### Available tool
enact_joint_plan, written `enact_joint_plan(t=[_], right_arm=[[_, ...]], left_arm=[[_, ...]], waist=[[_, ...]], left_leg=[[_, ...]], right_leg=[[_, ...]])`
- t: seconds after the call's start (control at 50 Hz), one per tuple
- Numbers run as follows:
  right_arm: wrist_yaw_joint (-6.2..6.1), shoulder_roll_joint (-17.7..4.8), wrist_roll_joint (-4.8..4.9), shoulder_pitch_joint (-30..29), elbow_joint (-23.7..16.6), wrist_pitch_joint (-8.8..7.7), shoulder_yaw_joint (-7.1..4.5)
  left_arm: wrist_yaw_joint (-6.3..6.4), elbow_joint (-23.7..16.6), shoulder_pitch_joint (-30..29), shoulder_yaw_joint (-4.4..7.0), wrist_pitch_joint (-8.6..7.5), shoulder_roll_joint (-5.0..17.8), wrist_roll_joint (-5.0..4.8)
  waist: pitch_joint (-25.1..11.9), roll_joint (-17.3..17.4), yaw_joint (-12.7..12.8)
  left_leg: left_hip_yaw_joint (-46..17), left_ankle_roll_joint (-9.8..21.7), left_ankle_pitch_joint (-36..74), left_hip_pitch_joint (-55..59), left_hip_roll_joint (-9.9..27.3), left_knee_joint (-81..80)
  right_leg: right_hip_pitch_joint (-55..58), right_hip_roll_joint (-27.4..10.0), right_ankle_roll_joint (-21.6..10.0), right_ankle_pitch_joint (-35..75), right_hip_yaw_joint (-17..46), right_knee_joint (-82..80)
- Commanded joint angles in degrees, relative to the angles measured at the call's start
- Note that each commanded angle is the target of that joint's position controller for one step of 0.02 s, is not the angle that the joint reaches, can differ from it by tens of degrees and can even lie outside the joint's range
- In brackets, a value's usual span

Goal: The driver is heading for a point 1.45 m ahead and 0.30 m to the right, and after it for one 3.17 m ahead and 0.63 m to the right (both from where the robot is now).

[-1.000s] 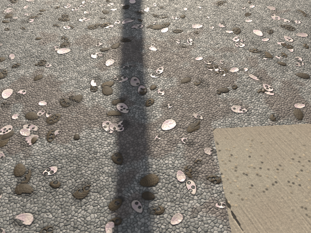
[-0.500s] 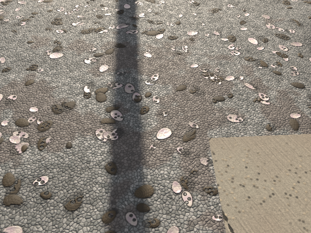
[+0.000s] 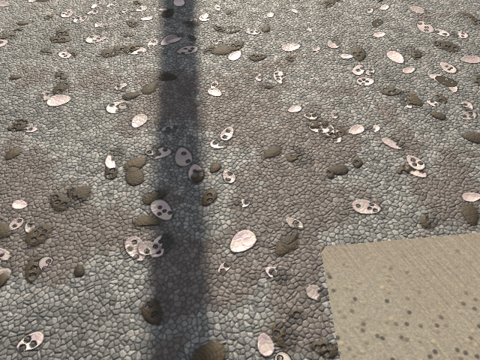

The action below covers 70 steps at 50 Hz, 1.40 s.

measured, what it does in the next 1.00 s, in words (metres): walks ahead: left foot, then right foot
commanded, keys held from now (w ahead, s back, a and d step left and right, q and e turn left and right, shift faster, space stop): w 1.00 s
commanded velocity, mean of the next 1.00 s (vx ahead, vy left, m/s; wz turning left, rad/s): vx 0.49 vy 0.00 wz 0.00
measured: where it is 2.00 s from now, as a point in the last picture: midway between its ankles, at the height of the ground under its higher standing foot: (249, 173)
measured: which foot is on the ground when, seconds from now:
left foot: up 0.00-0.44, down 0.46-1.00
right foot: down 0.00-0.46, up 0.48-0.96, down 0.98-1.00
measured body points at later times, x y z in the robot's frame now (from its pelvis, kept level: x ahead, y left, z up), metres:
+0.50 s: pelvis +0.28 +0.05 +0.00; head +0.32 +0.06 +0.45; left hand +0.25 +0.32 -0.15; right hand +0.48 -0.19 -0.10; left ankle +0.39 +0.15 -0.73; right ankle +0.10 -0.08 -0.68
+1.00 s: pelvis +0.57 +0.02 +0.00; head +0.60 +0.01 +0.45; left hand +0.78 +0.25 -0.09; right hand +0.52 -0.26 -0.15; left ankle +0.40 +0.15 -0.72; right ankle +0.69 -0.09 -0.73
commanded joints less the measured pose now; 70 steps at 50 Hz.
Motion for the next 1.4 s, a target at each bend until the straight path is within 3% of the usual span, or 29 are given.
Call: enact_joint_plan(t=[0.02,0.06,0.16,0.3,0.38,0.42,0.44,0.46,0.48,0.5,0.52,0.56,0.58,0.62,0.68,0.78,0.88,0.94,0.98,1.0,1.02,1.04,1.06,1.1,1.12,1.18,1.26,1.32,1.4], right_arm=[[-0.66,-6.0,-0.28,-0.2,-4.4,-1.19,-1.79],[-0.81,-4.1,-0.52,0.9,-4.4,0.19,-1.80],[-0.90,-4.7,-1.68,-10.0,-8.7,0.82,-2.26],[1.00,-3.2,-0.80,-23.4,-12.8,-0.26,-1.11],[2.35,-4.8,-0.46,-25.6,-15.0,-0.88,-1.25],[2.45,-7.3,-0.45,-19.5,-13.8,-1.11,-2.39],[2.12,-9.9,-0.52,-10.2,-10.9,-1.10,-3.85],[1.57,-14.1,-1.32,1.0,-8.4,-0.97,-5.16],[1.75,-18.5,-1.50,5.4,-6.7,-0.52,-6.18],[1.81,-12.3,-1.14,4.8,-7.0,-0.51,-4.43],[1.62,-9.7,-1.16,-0.6,-8.0,-0.69,-3.56],[1.75,-6.7,-1.82,-8.0,-9.5,-0.84,-2.59],[1.85,-5.4,-2.33,-9.1,-9.4,-1.02,-2.15],[2.02,-5.9,-2.12,-8.6,-8.6,-1.24,-2.29],[1.18,-8.2,-1.88,-6.6,-7.3,-1.29,-2.95],[0.12,-9.0,-1.27,-2.7,-5.6,-0.66,-2.97],[-0.19,-9.6,-0.63,1.8,-2.9,0.47,-3.36],[-0.52,-10.7,-0.57,0.6,-2.8,1.41,-3.89],[-0.57,-9.4,-0.93,-0.8,-3.5,2.09,-3.34],[-0.67,-7.2,-2.14,0.5,-4.9,2.11,-2.25],[0.04,0.3,-1.76,7.5,-4.8,0.80,-0.25],[0.30,-6.2,-0.36,3.4,-4.4,-0.52,-1.59],[0.49,-8.9,0.94,-1.9,-6.1,-1.39,-2.36],[-0.25,-8.2,-0.25,-5.9,-6.8,-1.33,-2.73],[-0.30,-7.2,-0.51,-4.7,-6.6,-0.70,-2.83],[-0.47,-4.8,-0.79,-4.9,-6.7,0.92,-2.69],[-0.33,-4.4,-1.58,-12.2,-9.4,1.08,-2.71],[0.26,-3.3,-1.27,-18.0,-10.9,0.64,-2.17],[1.28,-3.2,-0.85,-25.3,-13.5,0.17,-1.68]], left_arm=[[-0.29,-0.8,3.2,1.04,-1.31,5.5,1.37],[-0.38,0.2,3.7,0.76,-1.48,4.5,1.06],[1.70,2.3,9.8,1.45,-1.26,7.9,0.81],[2.65,4.9,17.7,1.60,0.07,8.8,-0.25],[2.86,6.0,19.4,2.19,1.48,9.7,-0.41],[2.89,5.3,17.4,2.47,2.07,10.6,-0.33],[2.87,4.9,16.8,2.02,2.37,9.4,-0.05],[2.93,3.3,17.0,0.96,2.29,7.4,0.93],[2.15,2.8,24.0,-1.32,0.88,-0.6,0.90],[2.03,3.5,20.8,-0.18,-0.61,5.0,-0.61],[1.87,1.6,15.2,0.86,-1.61,8.7,-2.14],[2.49,0.9,10.6,1.18,-1.72,8.0,-1.15],[2.56,1.0,11.4,1.43,-1.04,7.3,-0.65],[2.52,1.3,12.9,1.12,0.34,4.5,-0.36],[2.72,-0.8,8.1,1.10,1.24,4.1,0.23],[1.99,-3.5,-2.0,0.58,0.64,2.8,0.16],[0.64,-6.3,-8.8,0.41,0.15,3.7,-0.41],[-0.02,-6.3,-6.2,1.20,-0.31,5.8,-0.46],[0.44,-1.8,8.3,3.53,-0.28,9.7,-0.25],[0.99,0.2,18.6,4.73,-0.08,14.1,0.38],[0.52,1.5,20.8,5.13,0.20,16.7,0.32],[0.40,0.8,19.2,3.50,0.00,11.0,-0.21],[0.60,-0.1,14.3,2.81,-0.27,8.9,-0.14],[0.51,-1.5,7.3,1.99,-0.55,6.4,0.84],[0.48,-1.3,6.3,1.74,-0.77,5.7,1.45],[0.69,0.0,7.8,1.86,-1.20,6.1,0.93],[2.02,1.6,11.5,2.23,-0.70,7.8,0.70],[2.45,2.6,13.8,2.13,-0.39,8.0,0.30],[2.58,5.1,19.0,2.19,0.47,8.1,-0.27]], waist=[[-4.1,-4.5,1.0],[-3.1,-5.3,-0.5],[0.6,-2.9,1.4],[2.2,-2.9,6.0],[1.8,-4.1,5.1],[-2.2,-5.8,1.0],[-7.9,-5.2,-3.4],[-16.9,-0.6,-7.1],[-24.2,14.9,-3.4],[-23.7,10.7,-5.4],[-14.7,8.3,-4.7],[-6.7,1.7,-1.4],[-5.9,2.7,0.5],[-4.9,2.8,2.1],[-1.9,1.8,1.8],[0.2,2.1,-1.0],[2.0,2.3,-2.5],[-0.2,3.5,0.3],[-9.0,2.7,7.3],[-17.7,-4.7,9.9],[-23.6,-19.8,5.6],[-20.5,-12.7,7.7],[-12.8,-10.0,6.9],[-5.7,-3.5,3.6],[-5.4,-5.4,1.8],[-3.6,-4.9,0.5],[-1.4,-3.5,2.0],[-0.1,-4.0,3.8],[2.1,-3.6,6.2]], left_leg=[[-2.3,1.3,7.6,-17.5,6.8,4.0],[-1.7,0.8,7.9,-15.1,7.7,0.1],[-0.5,-2.2,20.0,-24.7,8.5,-15.1],[2.9,-2.6,30.0,-22.7,4.5,-34.5],[2.8,-0.2,22.6,-22.3,3.3,-38.8],[5.2,1.8,19.0,-12.3,0.4,-40.2],[6.2,3.7,19.9,0.3,-0.9,-40.8],[-3.9,7.5,20.6,18.7,8.1,-38.4],[-31.7,17.3,9.8,38.8,21.3,-44.1],[-37.7,16.4,4.3,38.4,21.0,-49.5],[-28.4,13.5,7.3,31.1,19.0,-50.3],[-16.2,11.3,18.6,15.9,14.6,-53.4],[-12.8,10.5,21.0,11.6,13.0,-55.1],[-9.7,11.2,24.0,7.6,12.1,-57.8],[-6.2,12.0,25.6,5.7,12.0,-60.7],[0.2,9.2,24.7,6.1,8.7,-61.9],[-0.3,8.4,24.9,15.0,12.5,-58.7],[-0.5,6.8,35.1,19.1,14.1,-53.1],[3.2,4.3,47.5,14.8,9.5,-36.1],[6.0,2.2,31.0,2.6,5.6,-17.4],[3.4,-1.0,-7.5,-19.5,-5.2,0.5],[-3.8,0.1,-10.3,-26.0,-2.4,7.2],[-2.8,1.2,-5.0,-29.4,0.4,7.7],[-0.8,1.0,4.2,-25.1,5.3,2.1],[-1.3,0.8,6.3,-21.3,6.8,0.2],[-0.4,-0.4,9.1,-20.2,7.8,-5.5],[0.4,-2.3,20.8,-25.5,7.6,-18.1],[2.4,-2.3,28.6,-23.1,5.7,-28.3],[2.9,-1.9,28.5,-23.6,3.8,-35.4]], right_leg=[[14.0,-16.0,-9.2,-4.3,22.4,-21.4],[9.9,-14.2,-9.5,-2.1,17.8,-23.9],[11.8,-14.2,-10.2,1.0,13.8,-27.2],[19.1,-13.5,-7.8,5.2,8.2,-25.1],[27.5,-17.1,-6.7,12.0,9.1,-19.7],[28.4,-16.4,-5.2,27.7,7.9,-12.1],[25.6,-13.4,-3.7,33.7,5.5,-1.5],[14.1,-10.1,-1.8,22.1,3.0,15.7],[-10.2,1.2,2.4,-14.8,2.5,36.3],[-17.2,-0.2,1.6,-24.6,10.7,43.8],[-21.2,-3.3,0.5,-20.4,10.4,45.0],[-17.3,-8.3,0.8,-11.8,7.9,38.7],[-13.6,-9.9,1.0,-9.4,8.3,36.2],[-10.8,-10.5,1.8,-8.1,7.6,32.8],[-14.7,-11.1,3.6,-2.1,7.0,24.7],[-12.5,-8.5,4.0,13.0,4.3,6.6],[-14.0,-7.3,2.2,11.1,4.7,-0.4],[-8.5,-5.6,0.0,4.7,3.5,-2.2],[12.1,-2.8,-2.8,4.8,1.1,-3.0],[29.5,-13.6,-6.5,5.3,13.8,-1.6],[45.9,-24.3,-15.3,-8.1,41.2,-9.8],[43.7,-23.0,-13.2,-15.0,43.4,-13.9],[36.5,-21.6,-10.8,-12.6,35.2,-14.9],[21.8,-17.9,-9.3,-1.3,24.4,-18.0],[17.7,-16.9,-9.2,1.9,21.7,-19.5],[13.9,-15.2,-9.7,6.5,15.9,-23.1],[15.8,-14.1,-9.0,10.7,11.3,-24.8],[16.0,-12.2,-7.4,10.2,7.6,-25.3],[21.6,-14.0,-7.5,10.2,8.5,-23.3]])
Keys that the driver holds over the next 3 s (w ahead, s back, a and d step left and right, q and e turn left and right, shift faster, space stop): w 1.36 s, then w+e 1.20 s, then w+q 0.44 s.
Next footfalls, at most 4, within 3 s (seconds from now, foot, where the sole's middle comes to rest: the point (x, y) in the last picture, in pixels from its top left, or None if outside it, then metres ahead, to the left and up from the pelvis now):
0.46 left None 0.43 0.15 -0.76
0.98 right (279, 269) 0.73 -0.09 -0.76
1.54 left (204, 189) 1.05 0.14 -0.76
2.08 right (290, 142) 1.26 -0.17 -0.76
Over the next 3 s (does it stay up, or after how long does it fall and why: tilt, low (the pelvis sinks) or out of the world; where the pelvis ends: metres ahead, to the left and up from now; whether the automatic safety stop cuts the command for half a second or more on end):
stays up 1.58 -0.29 0.01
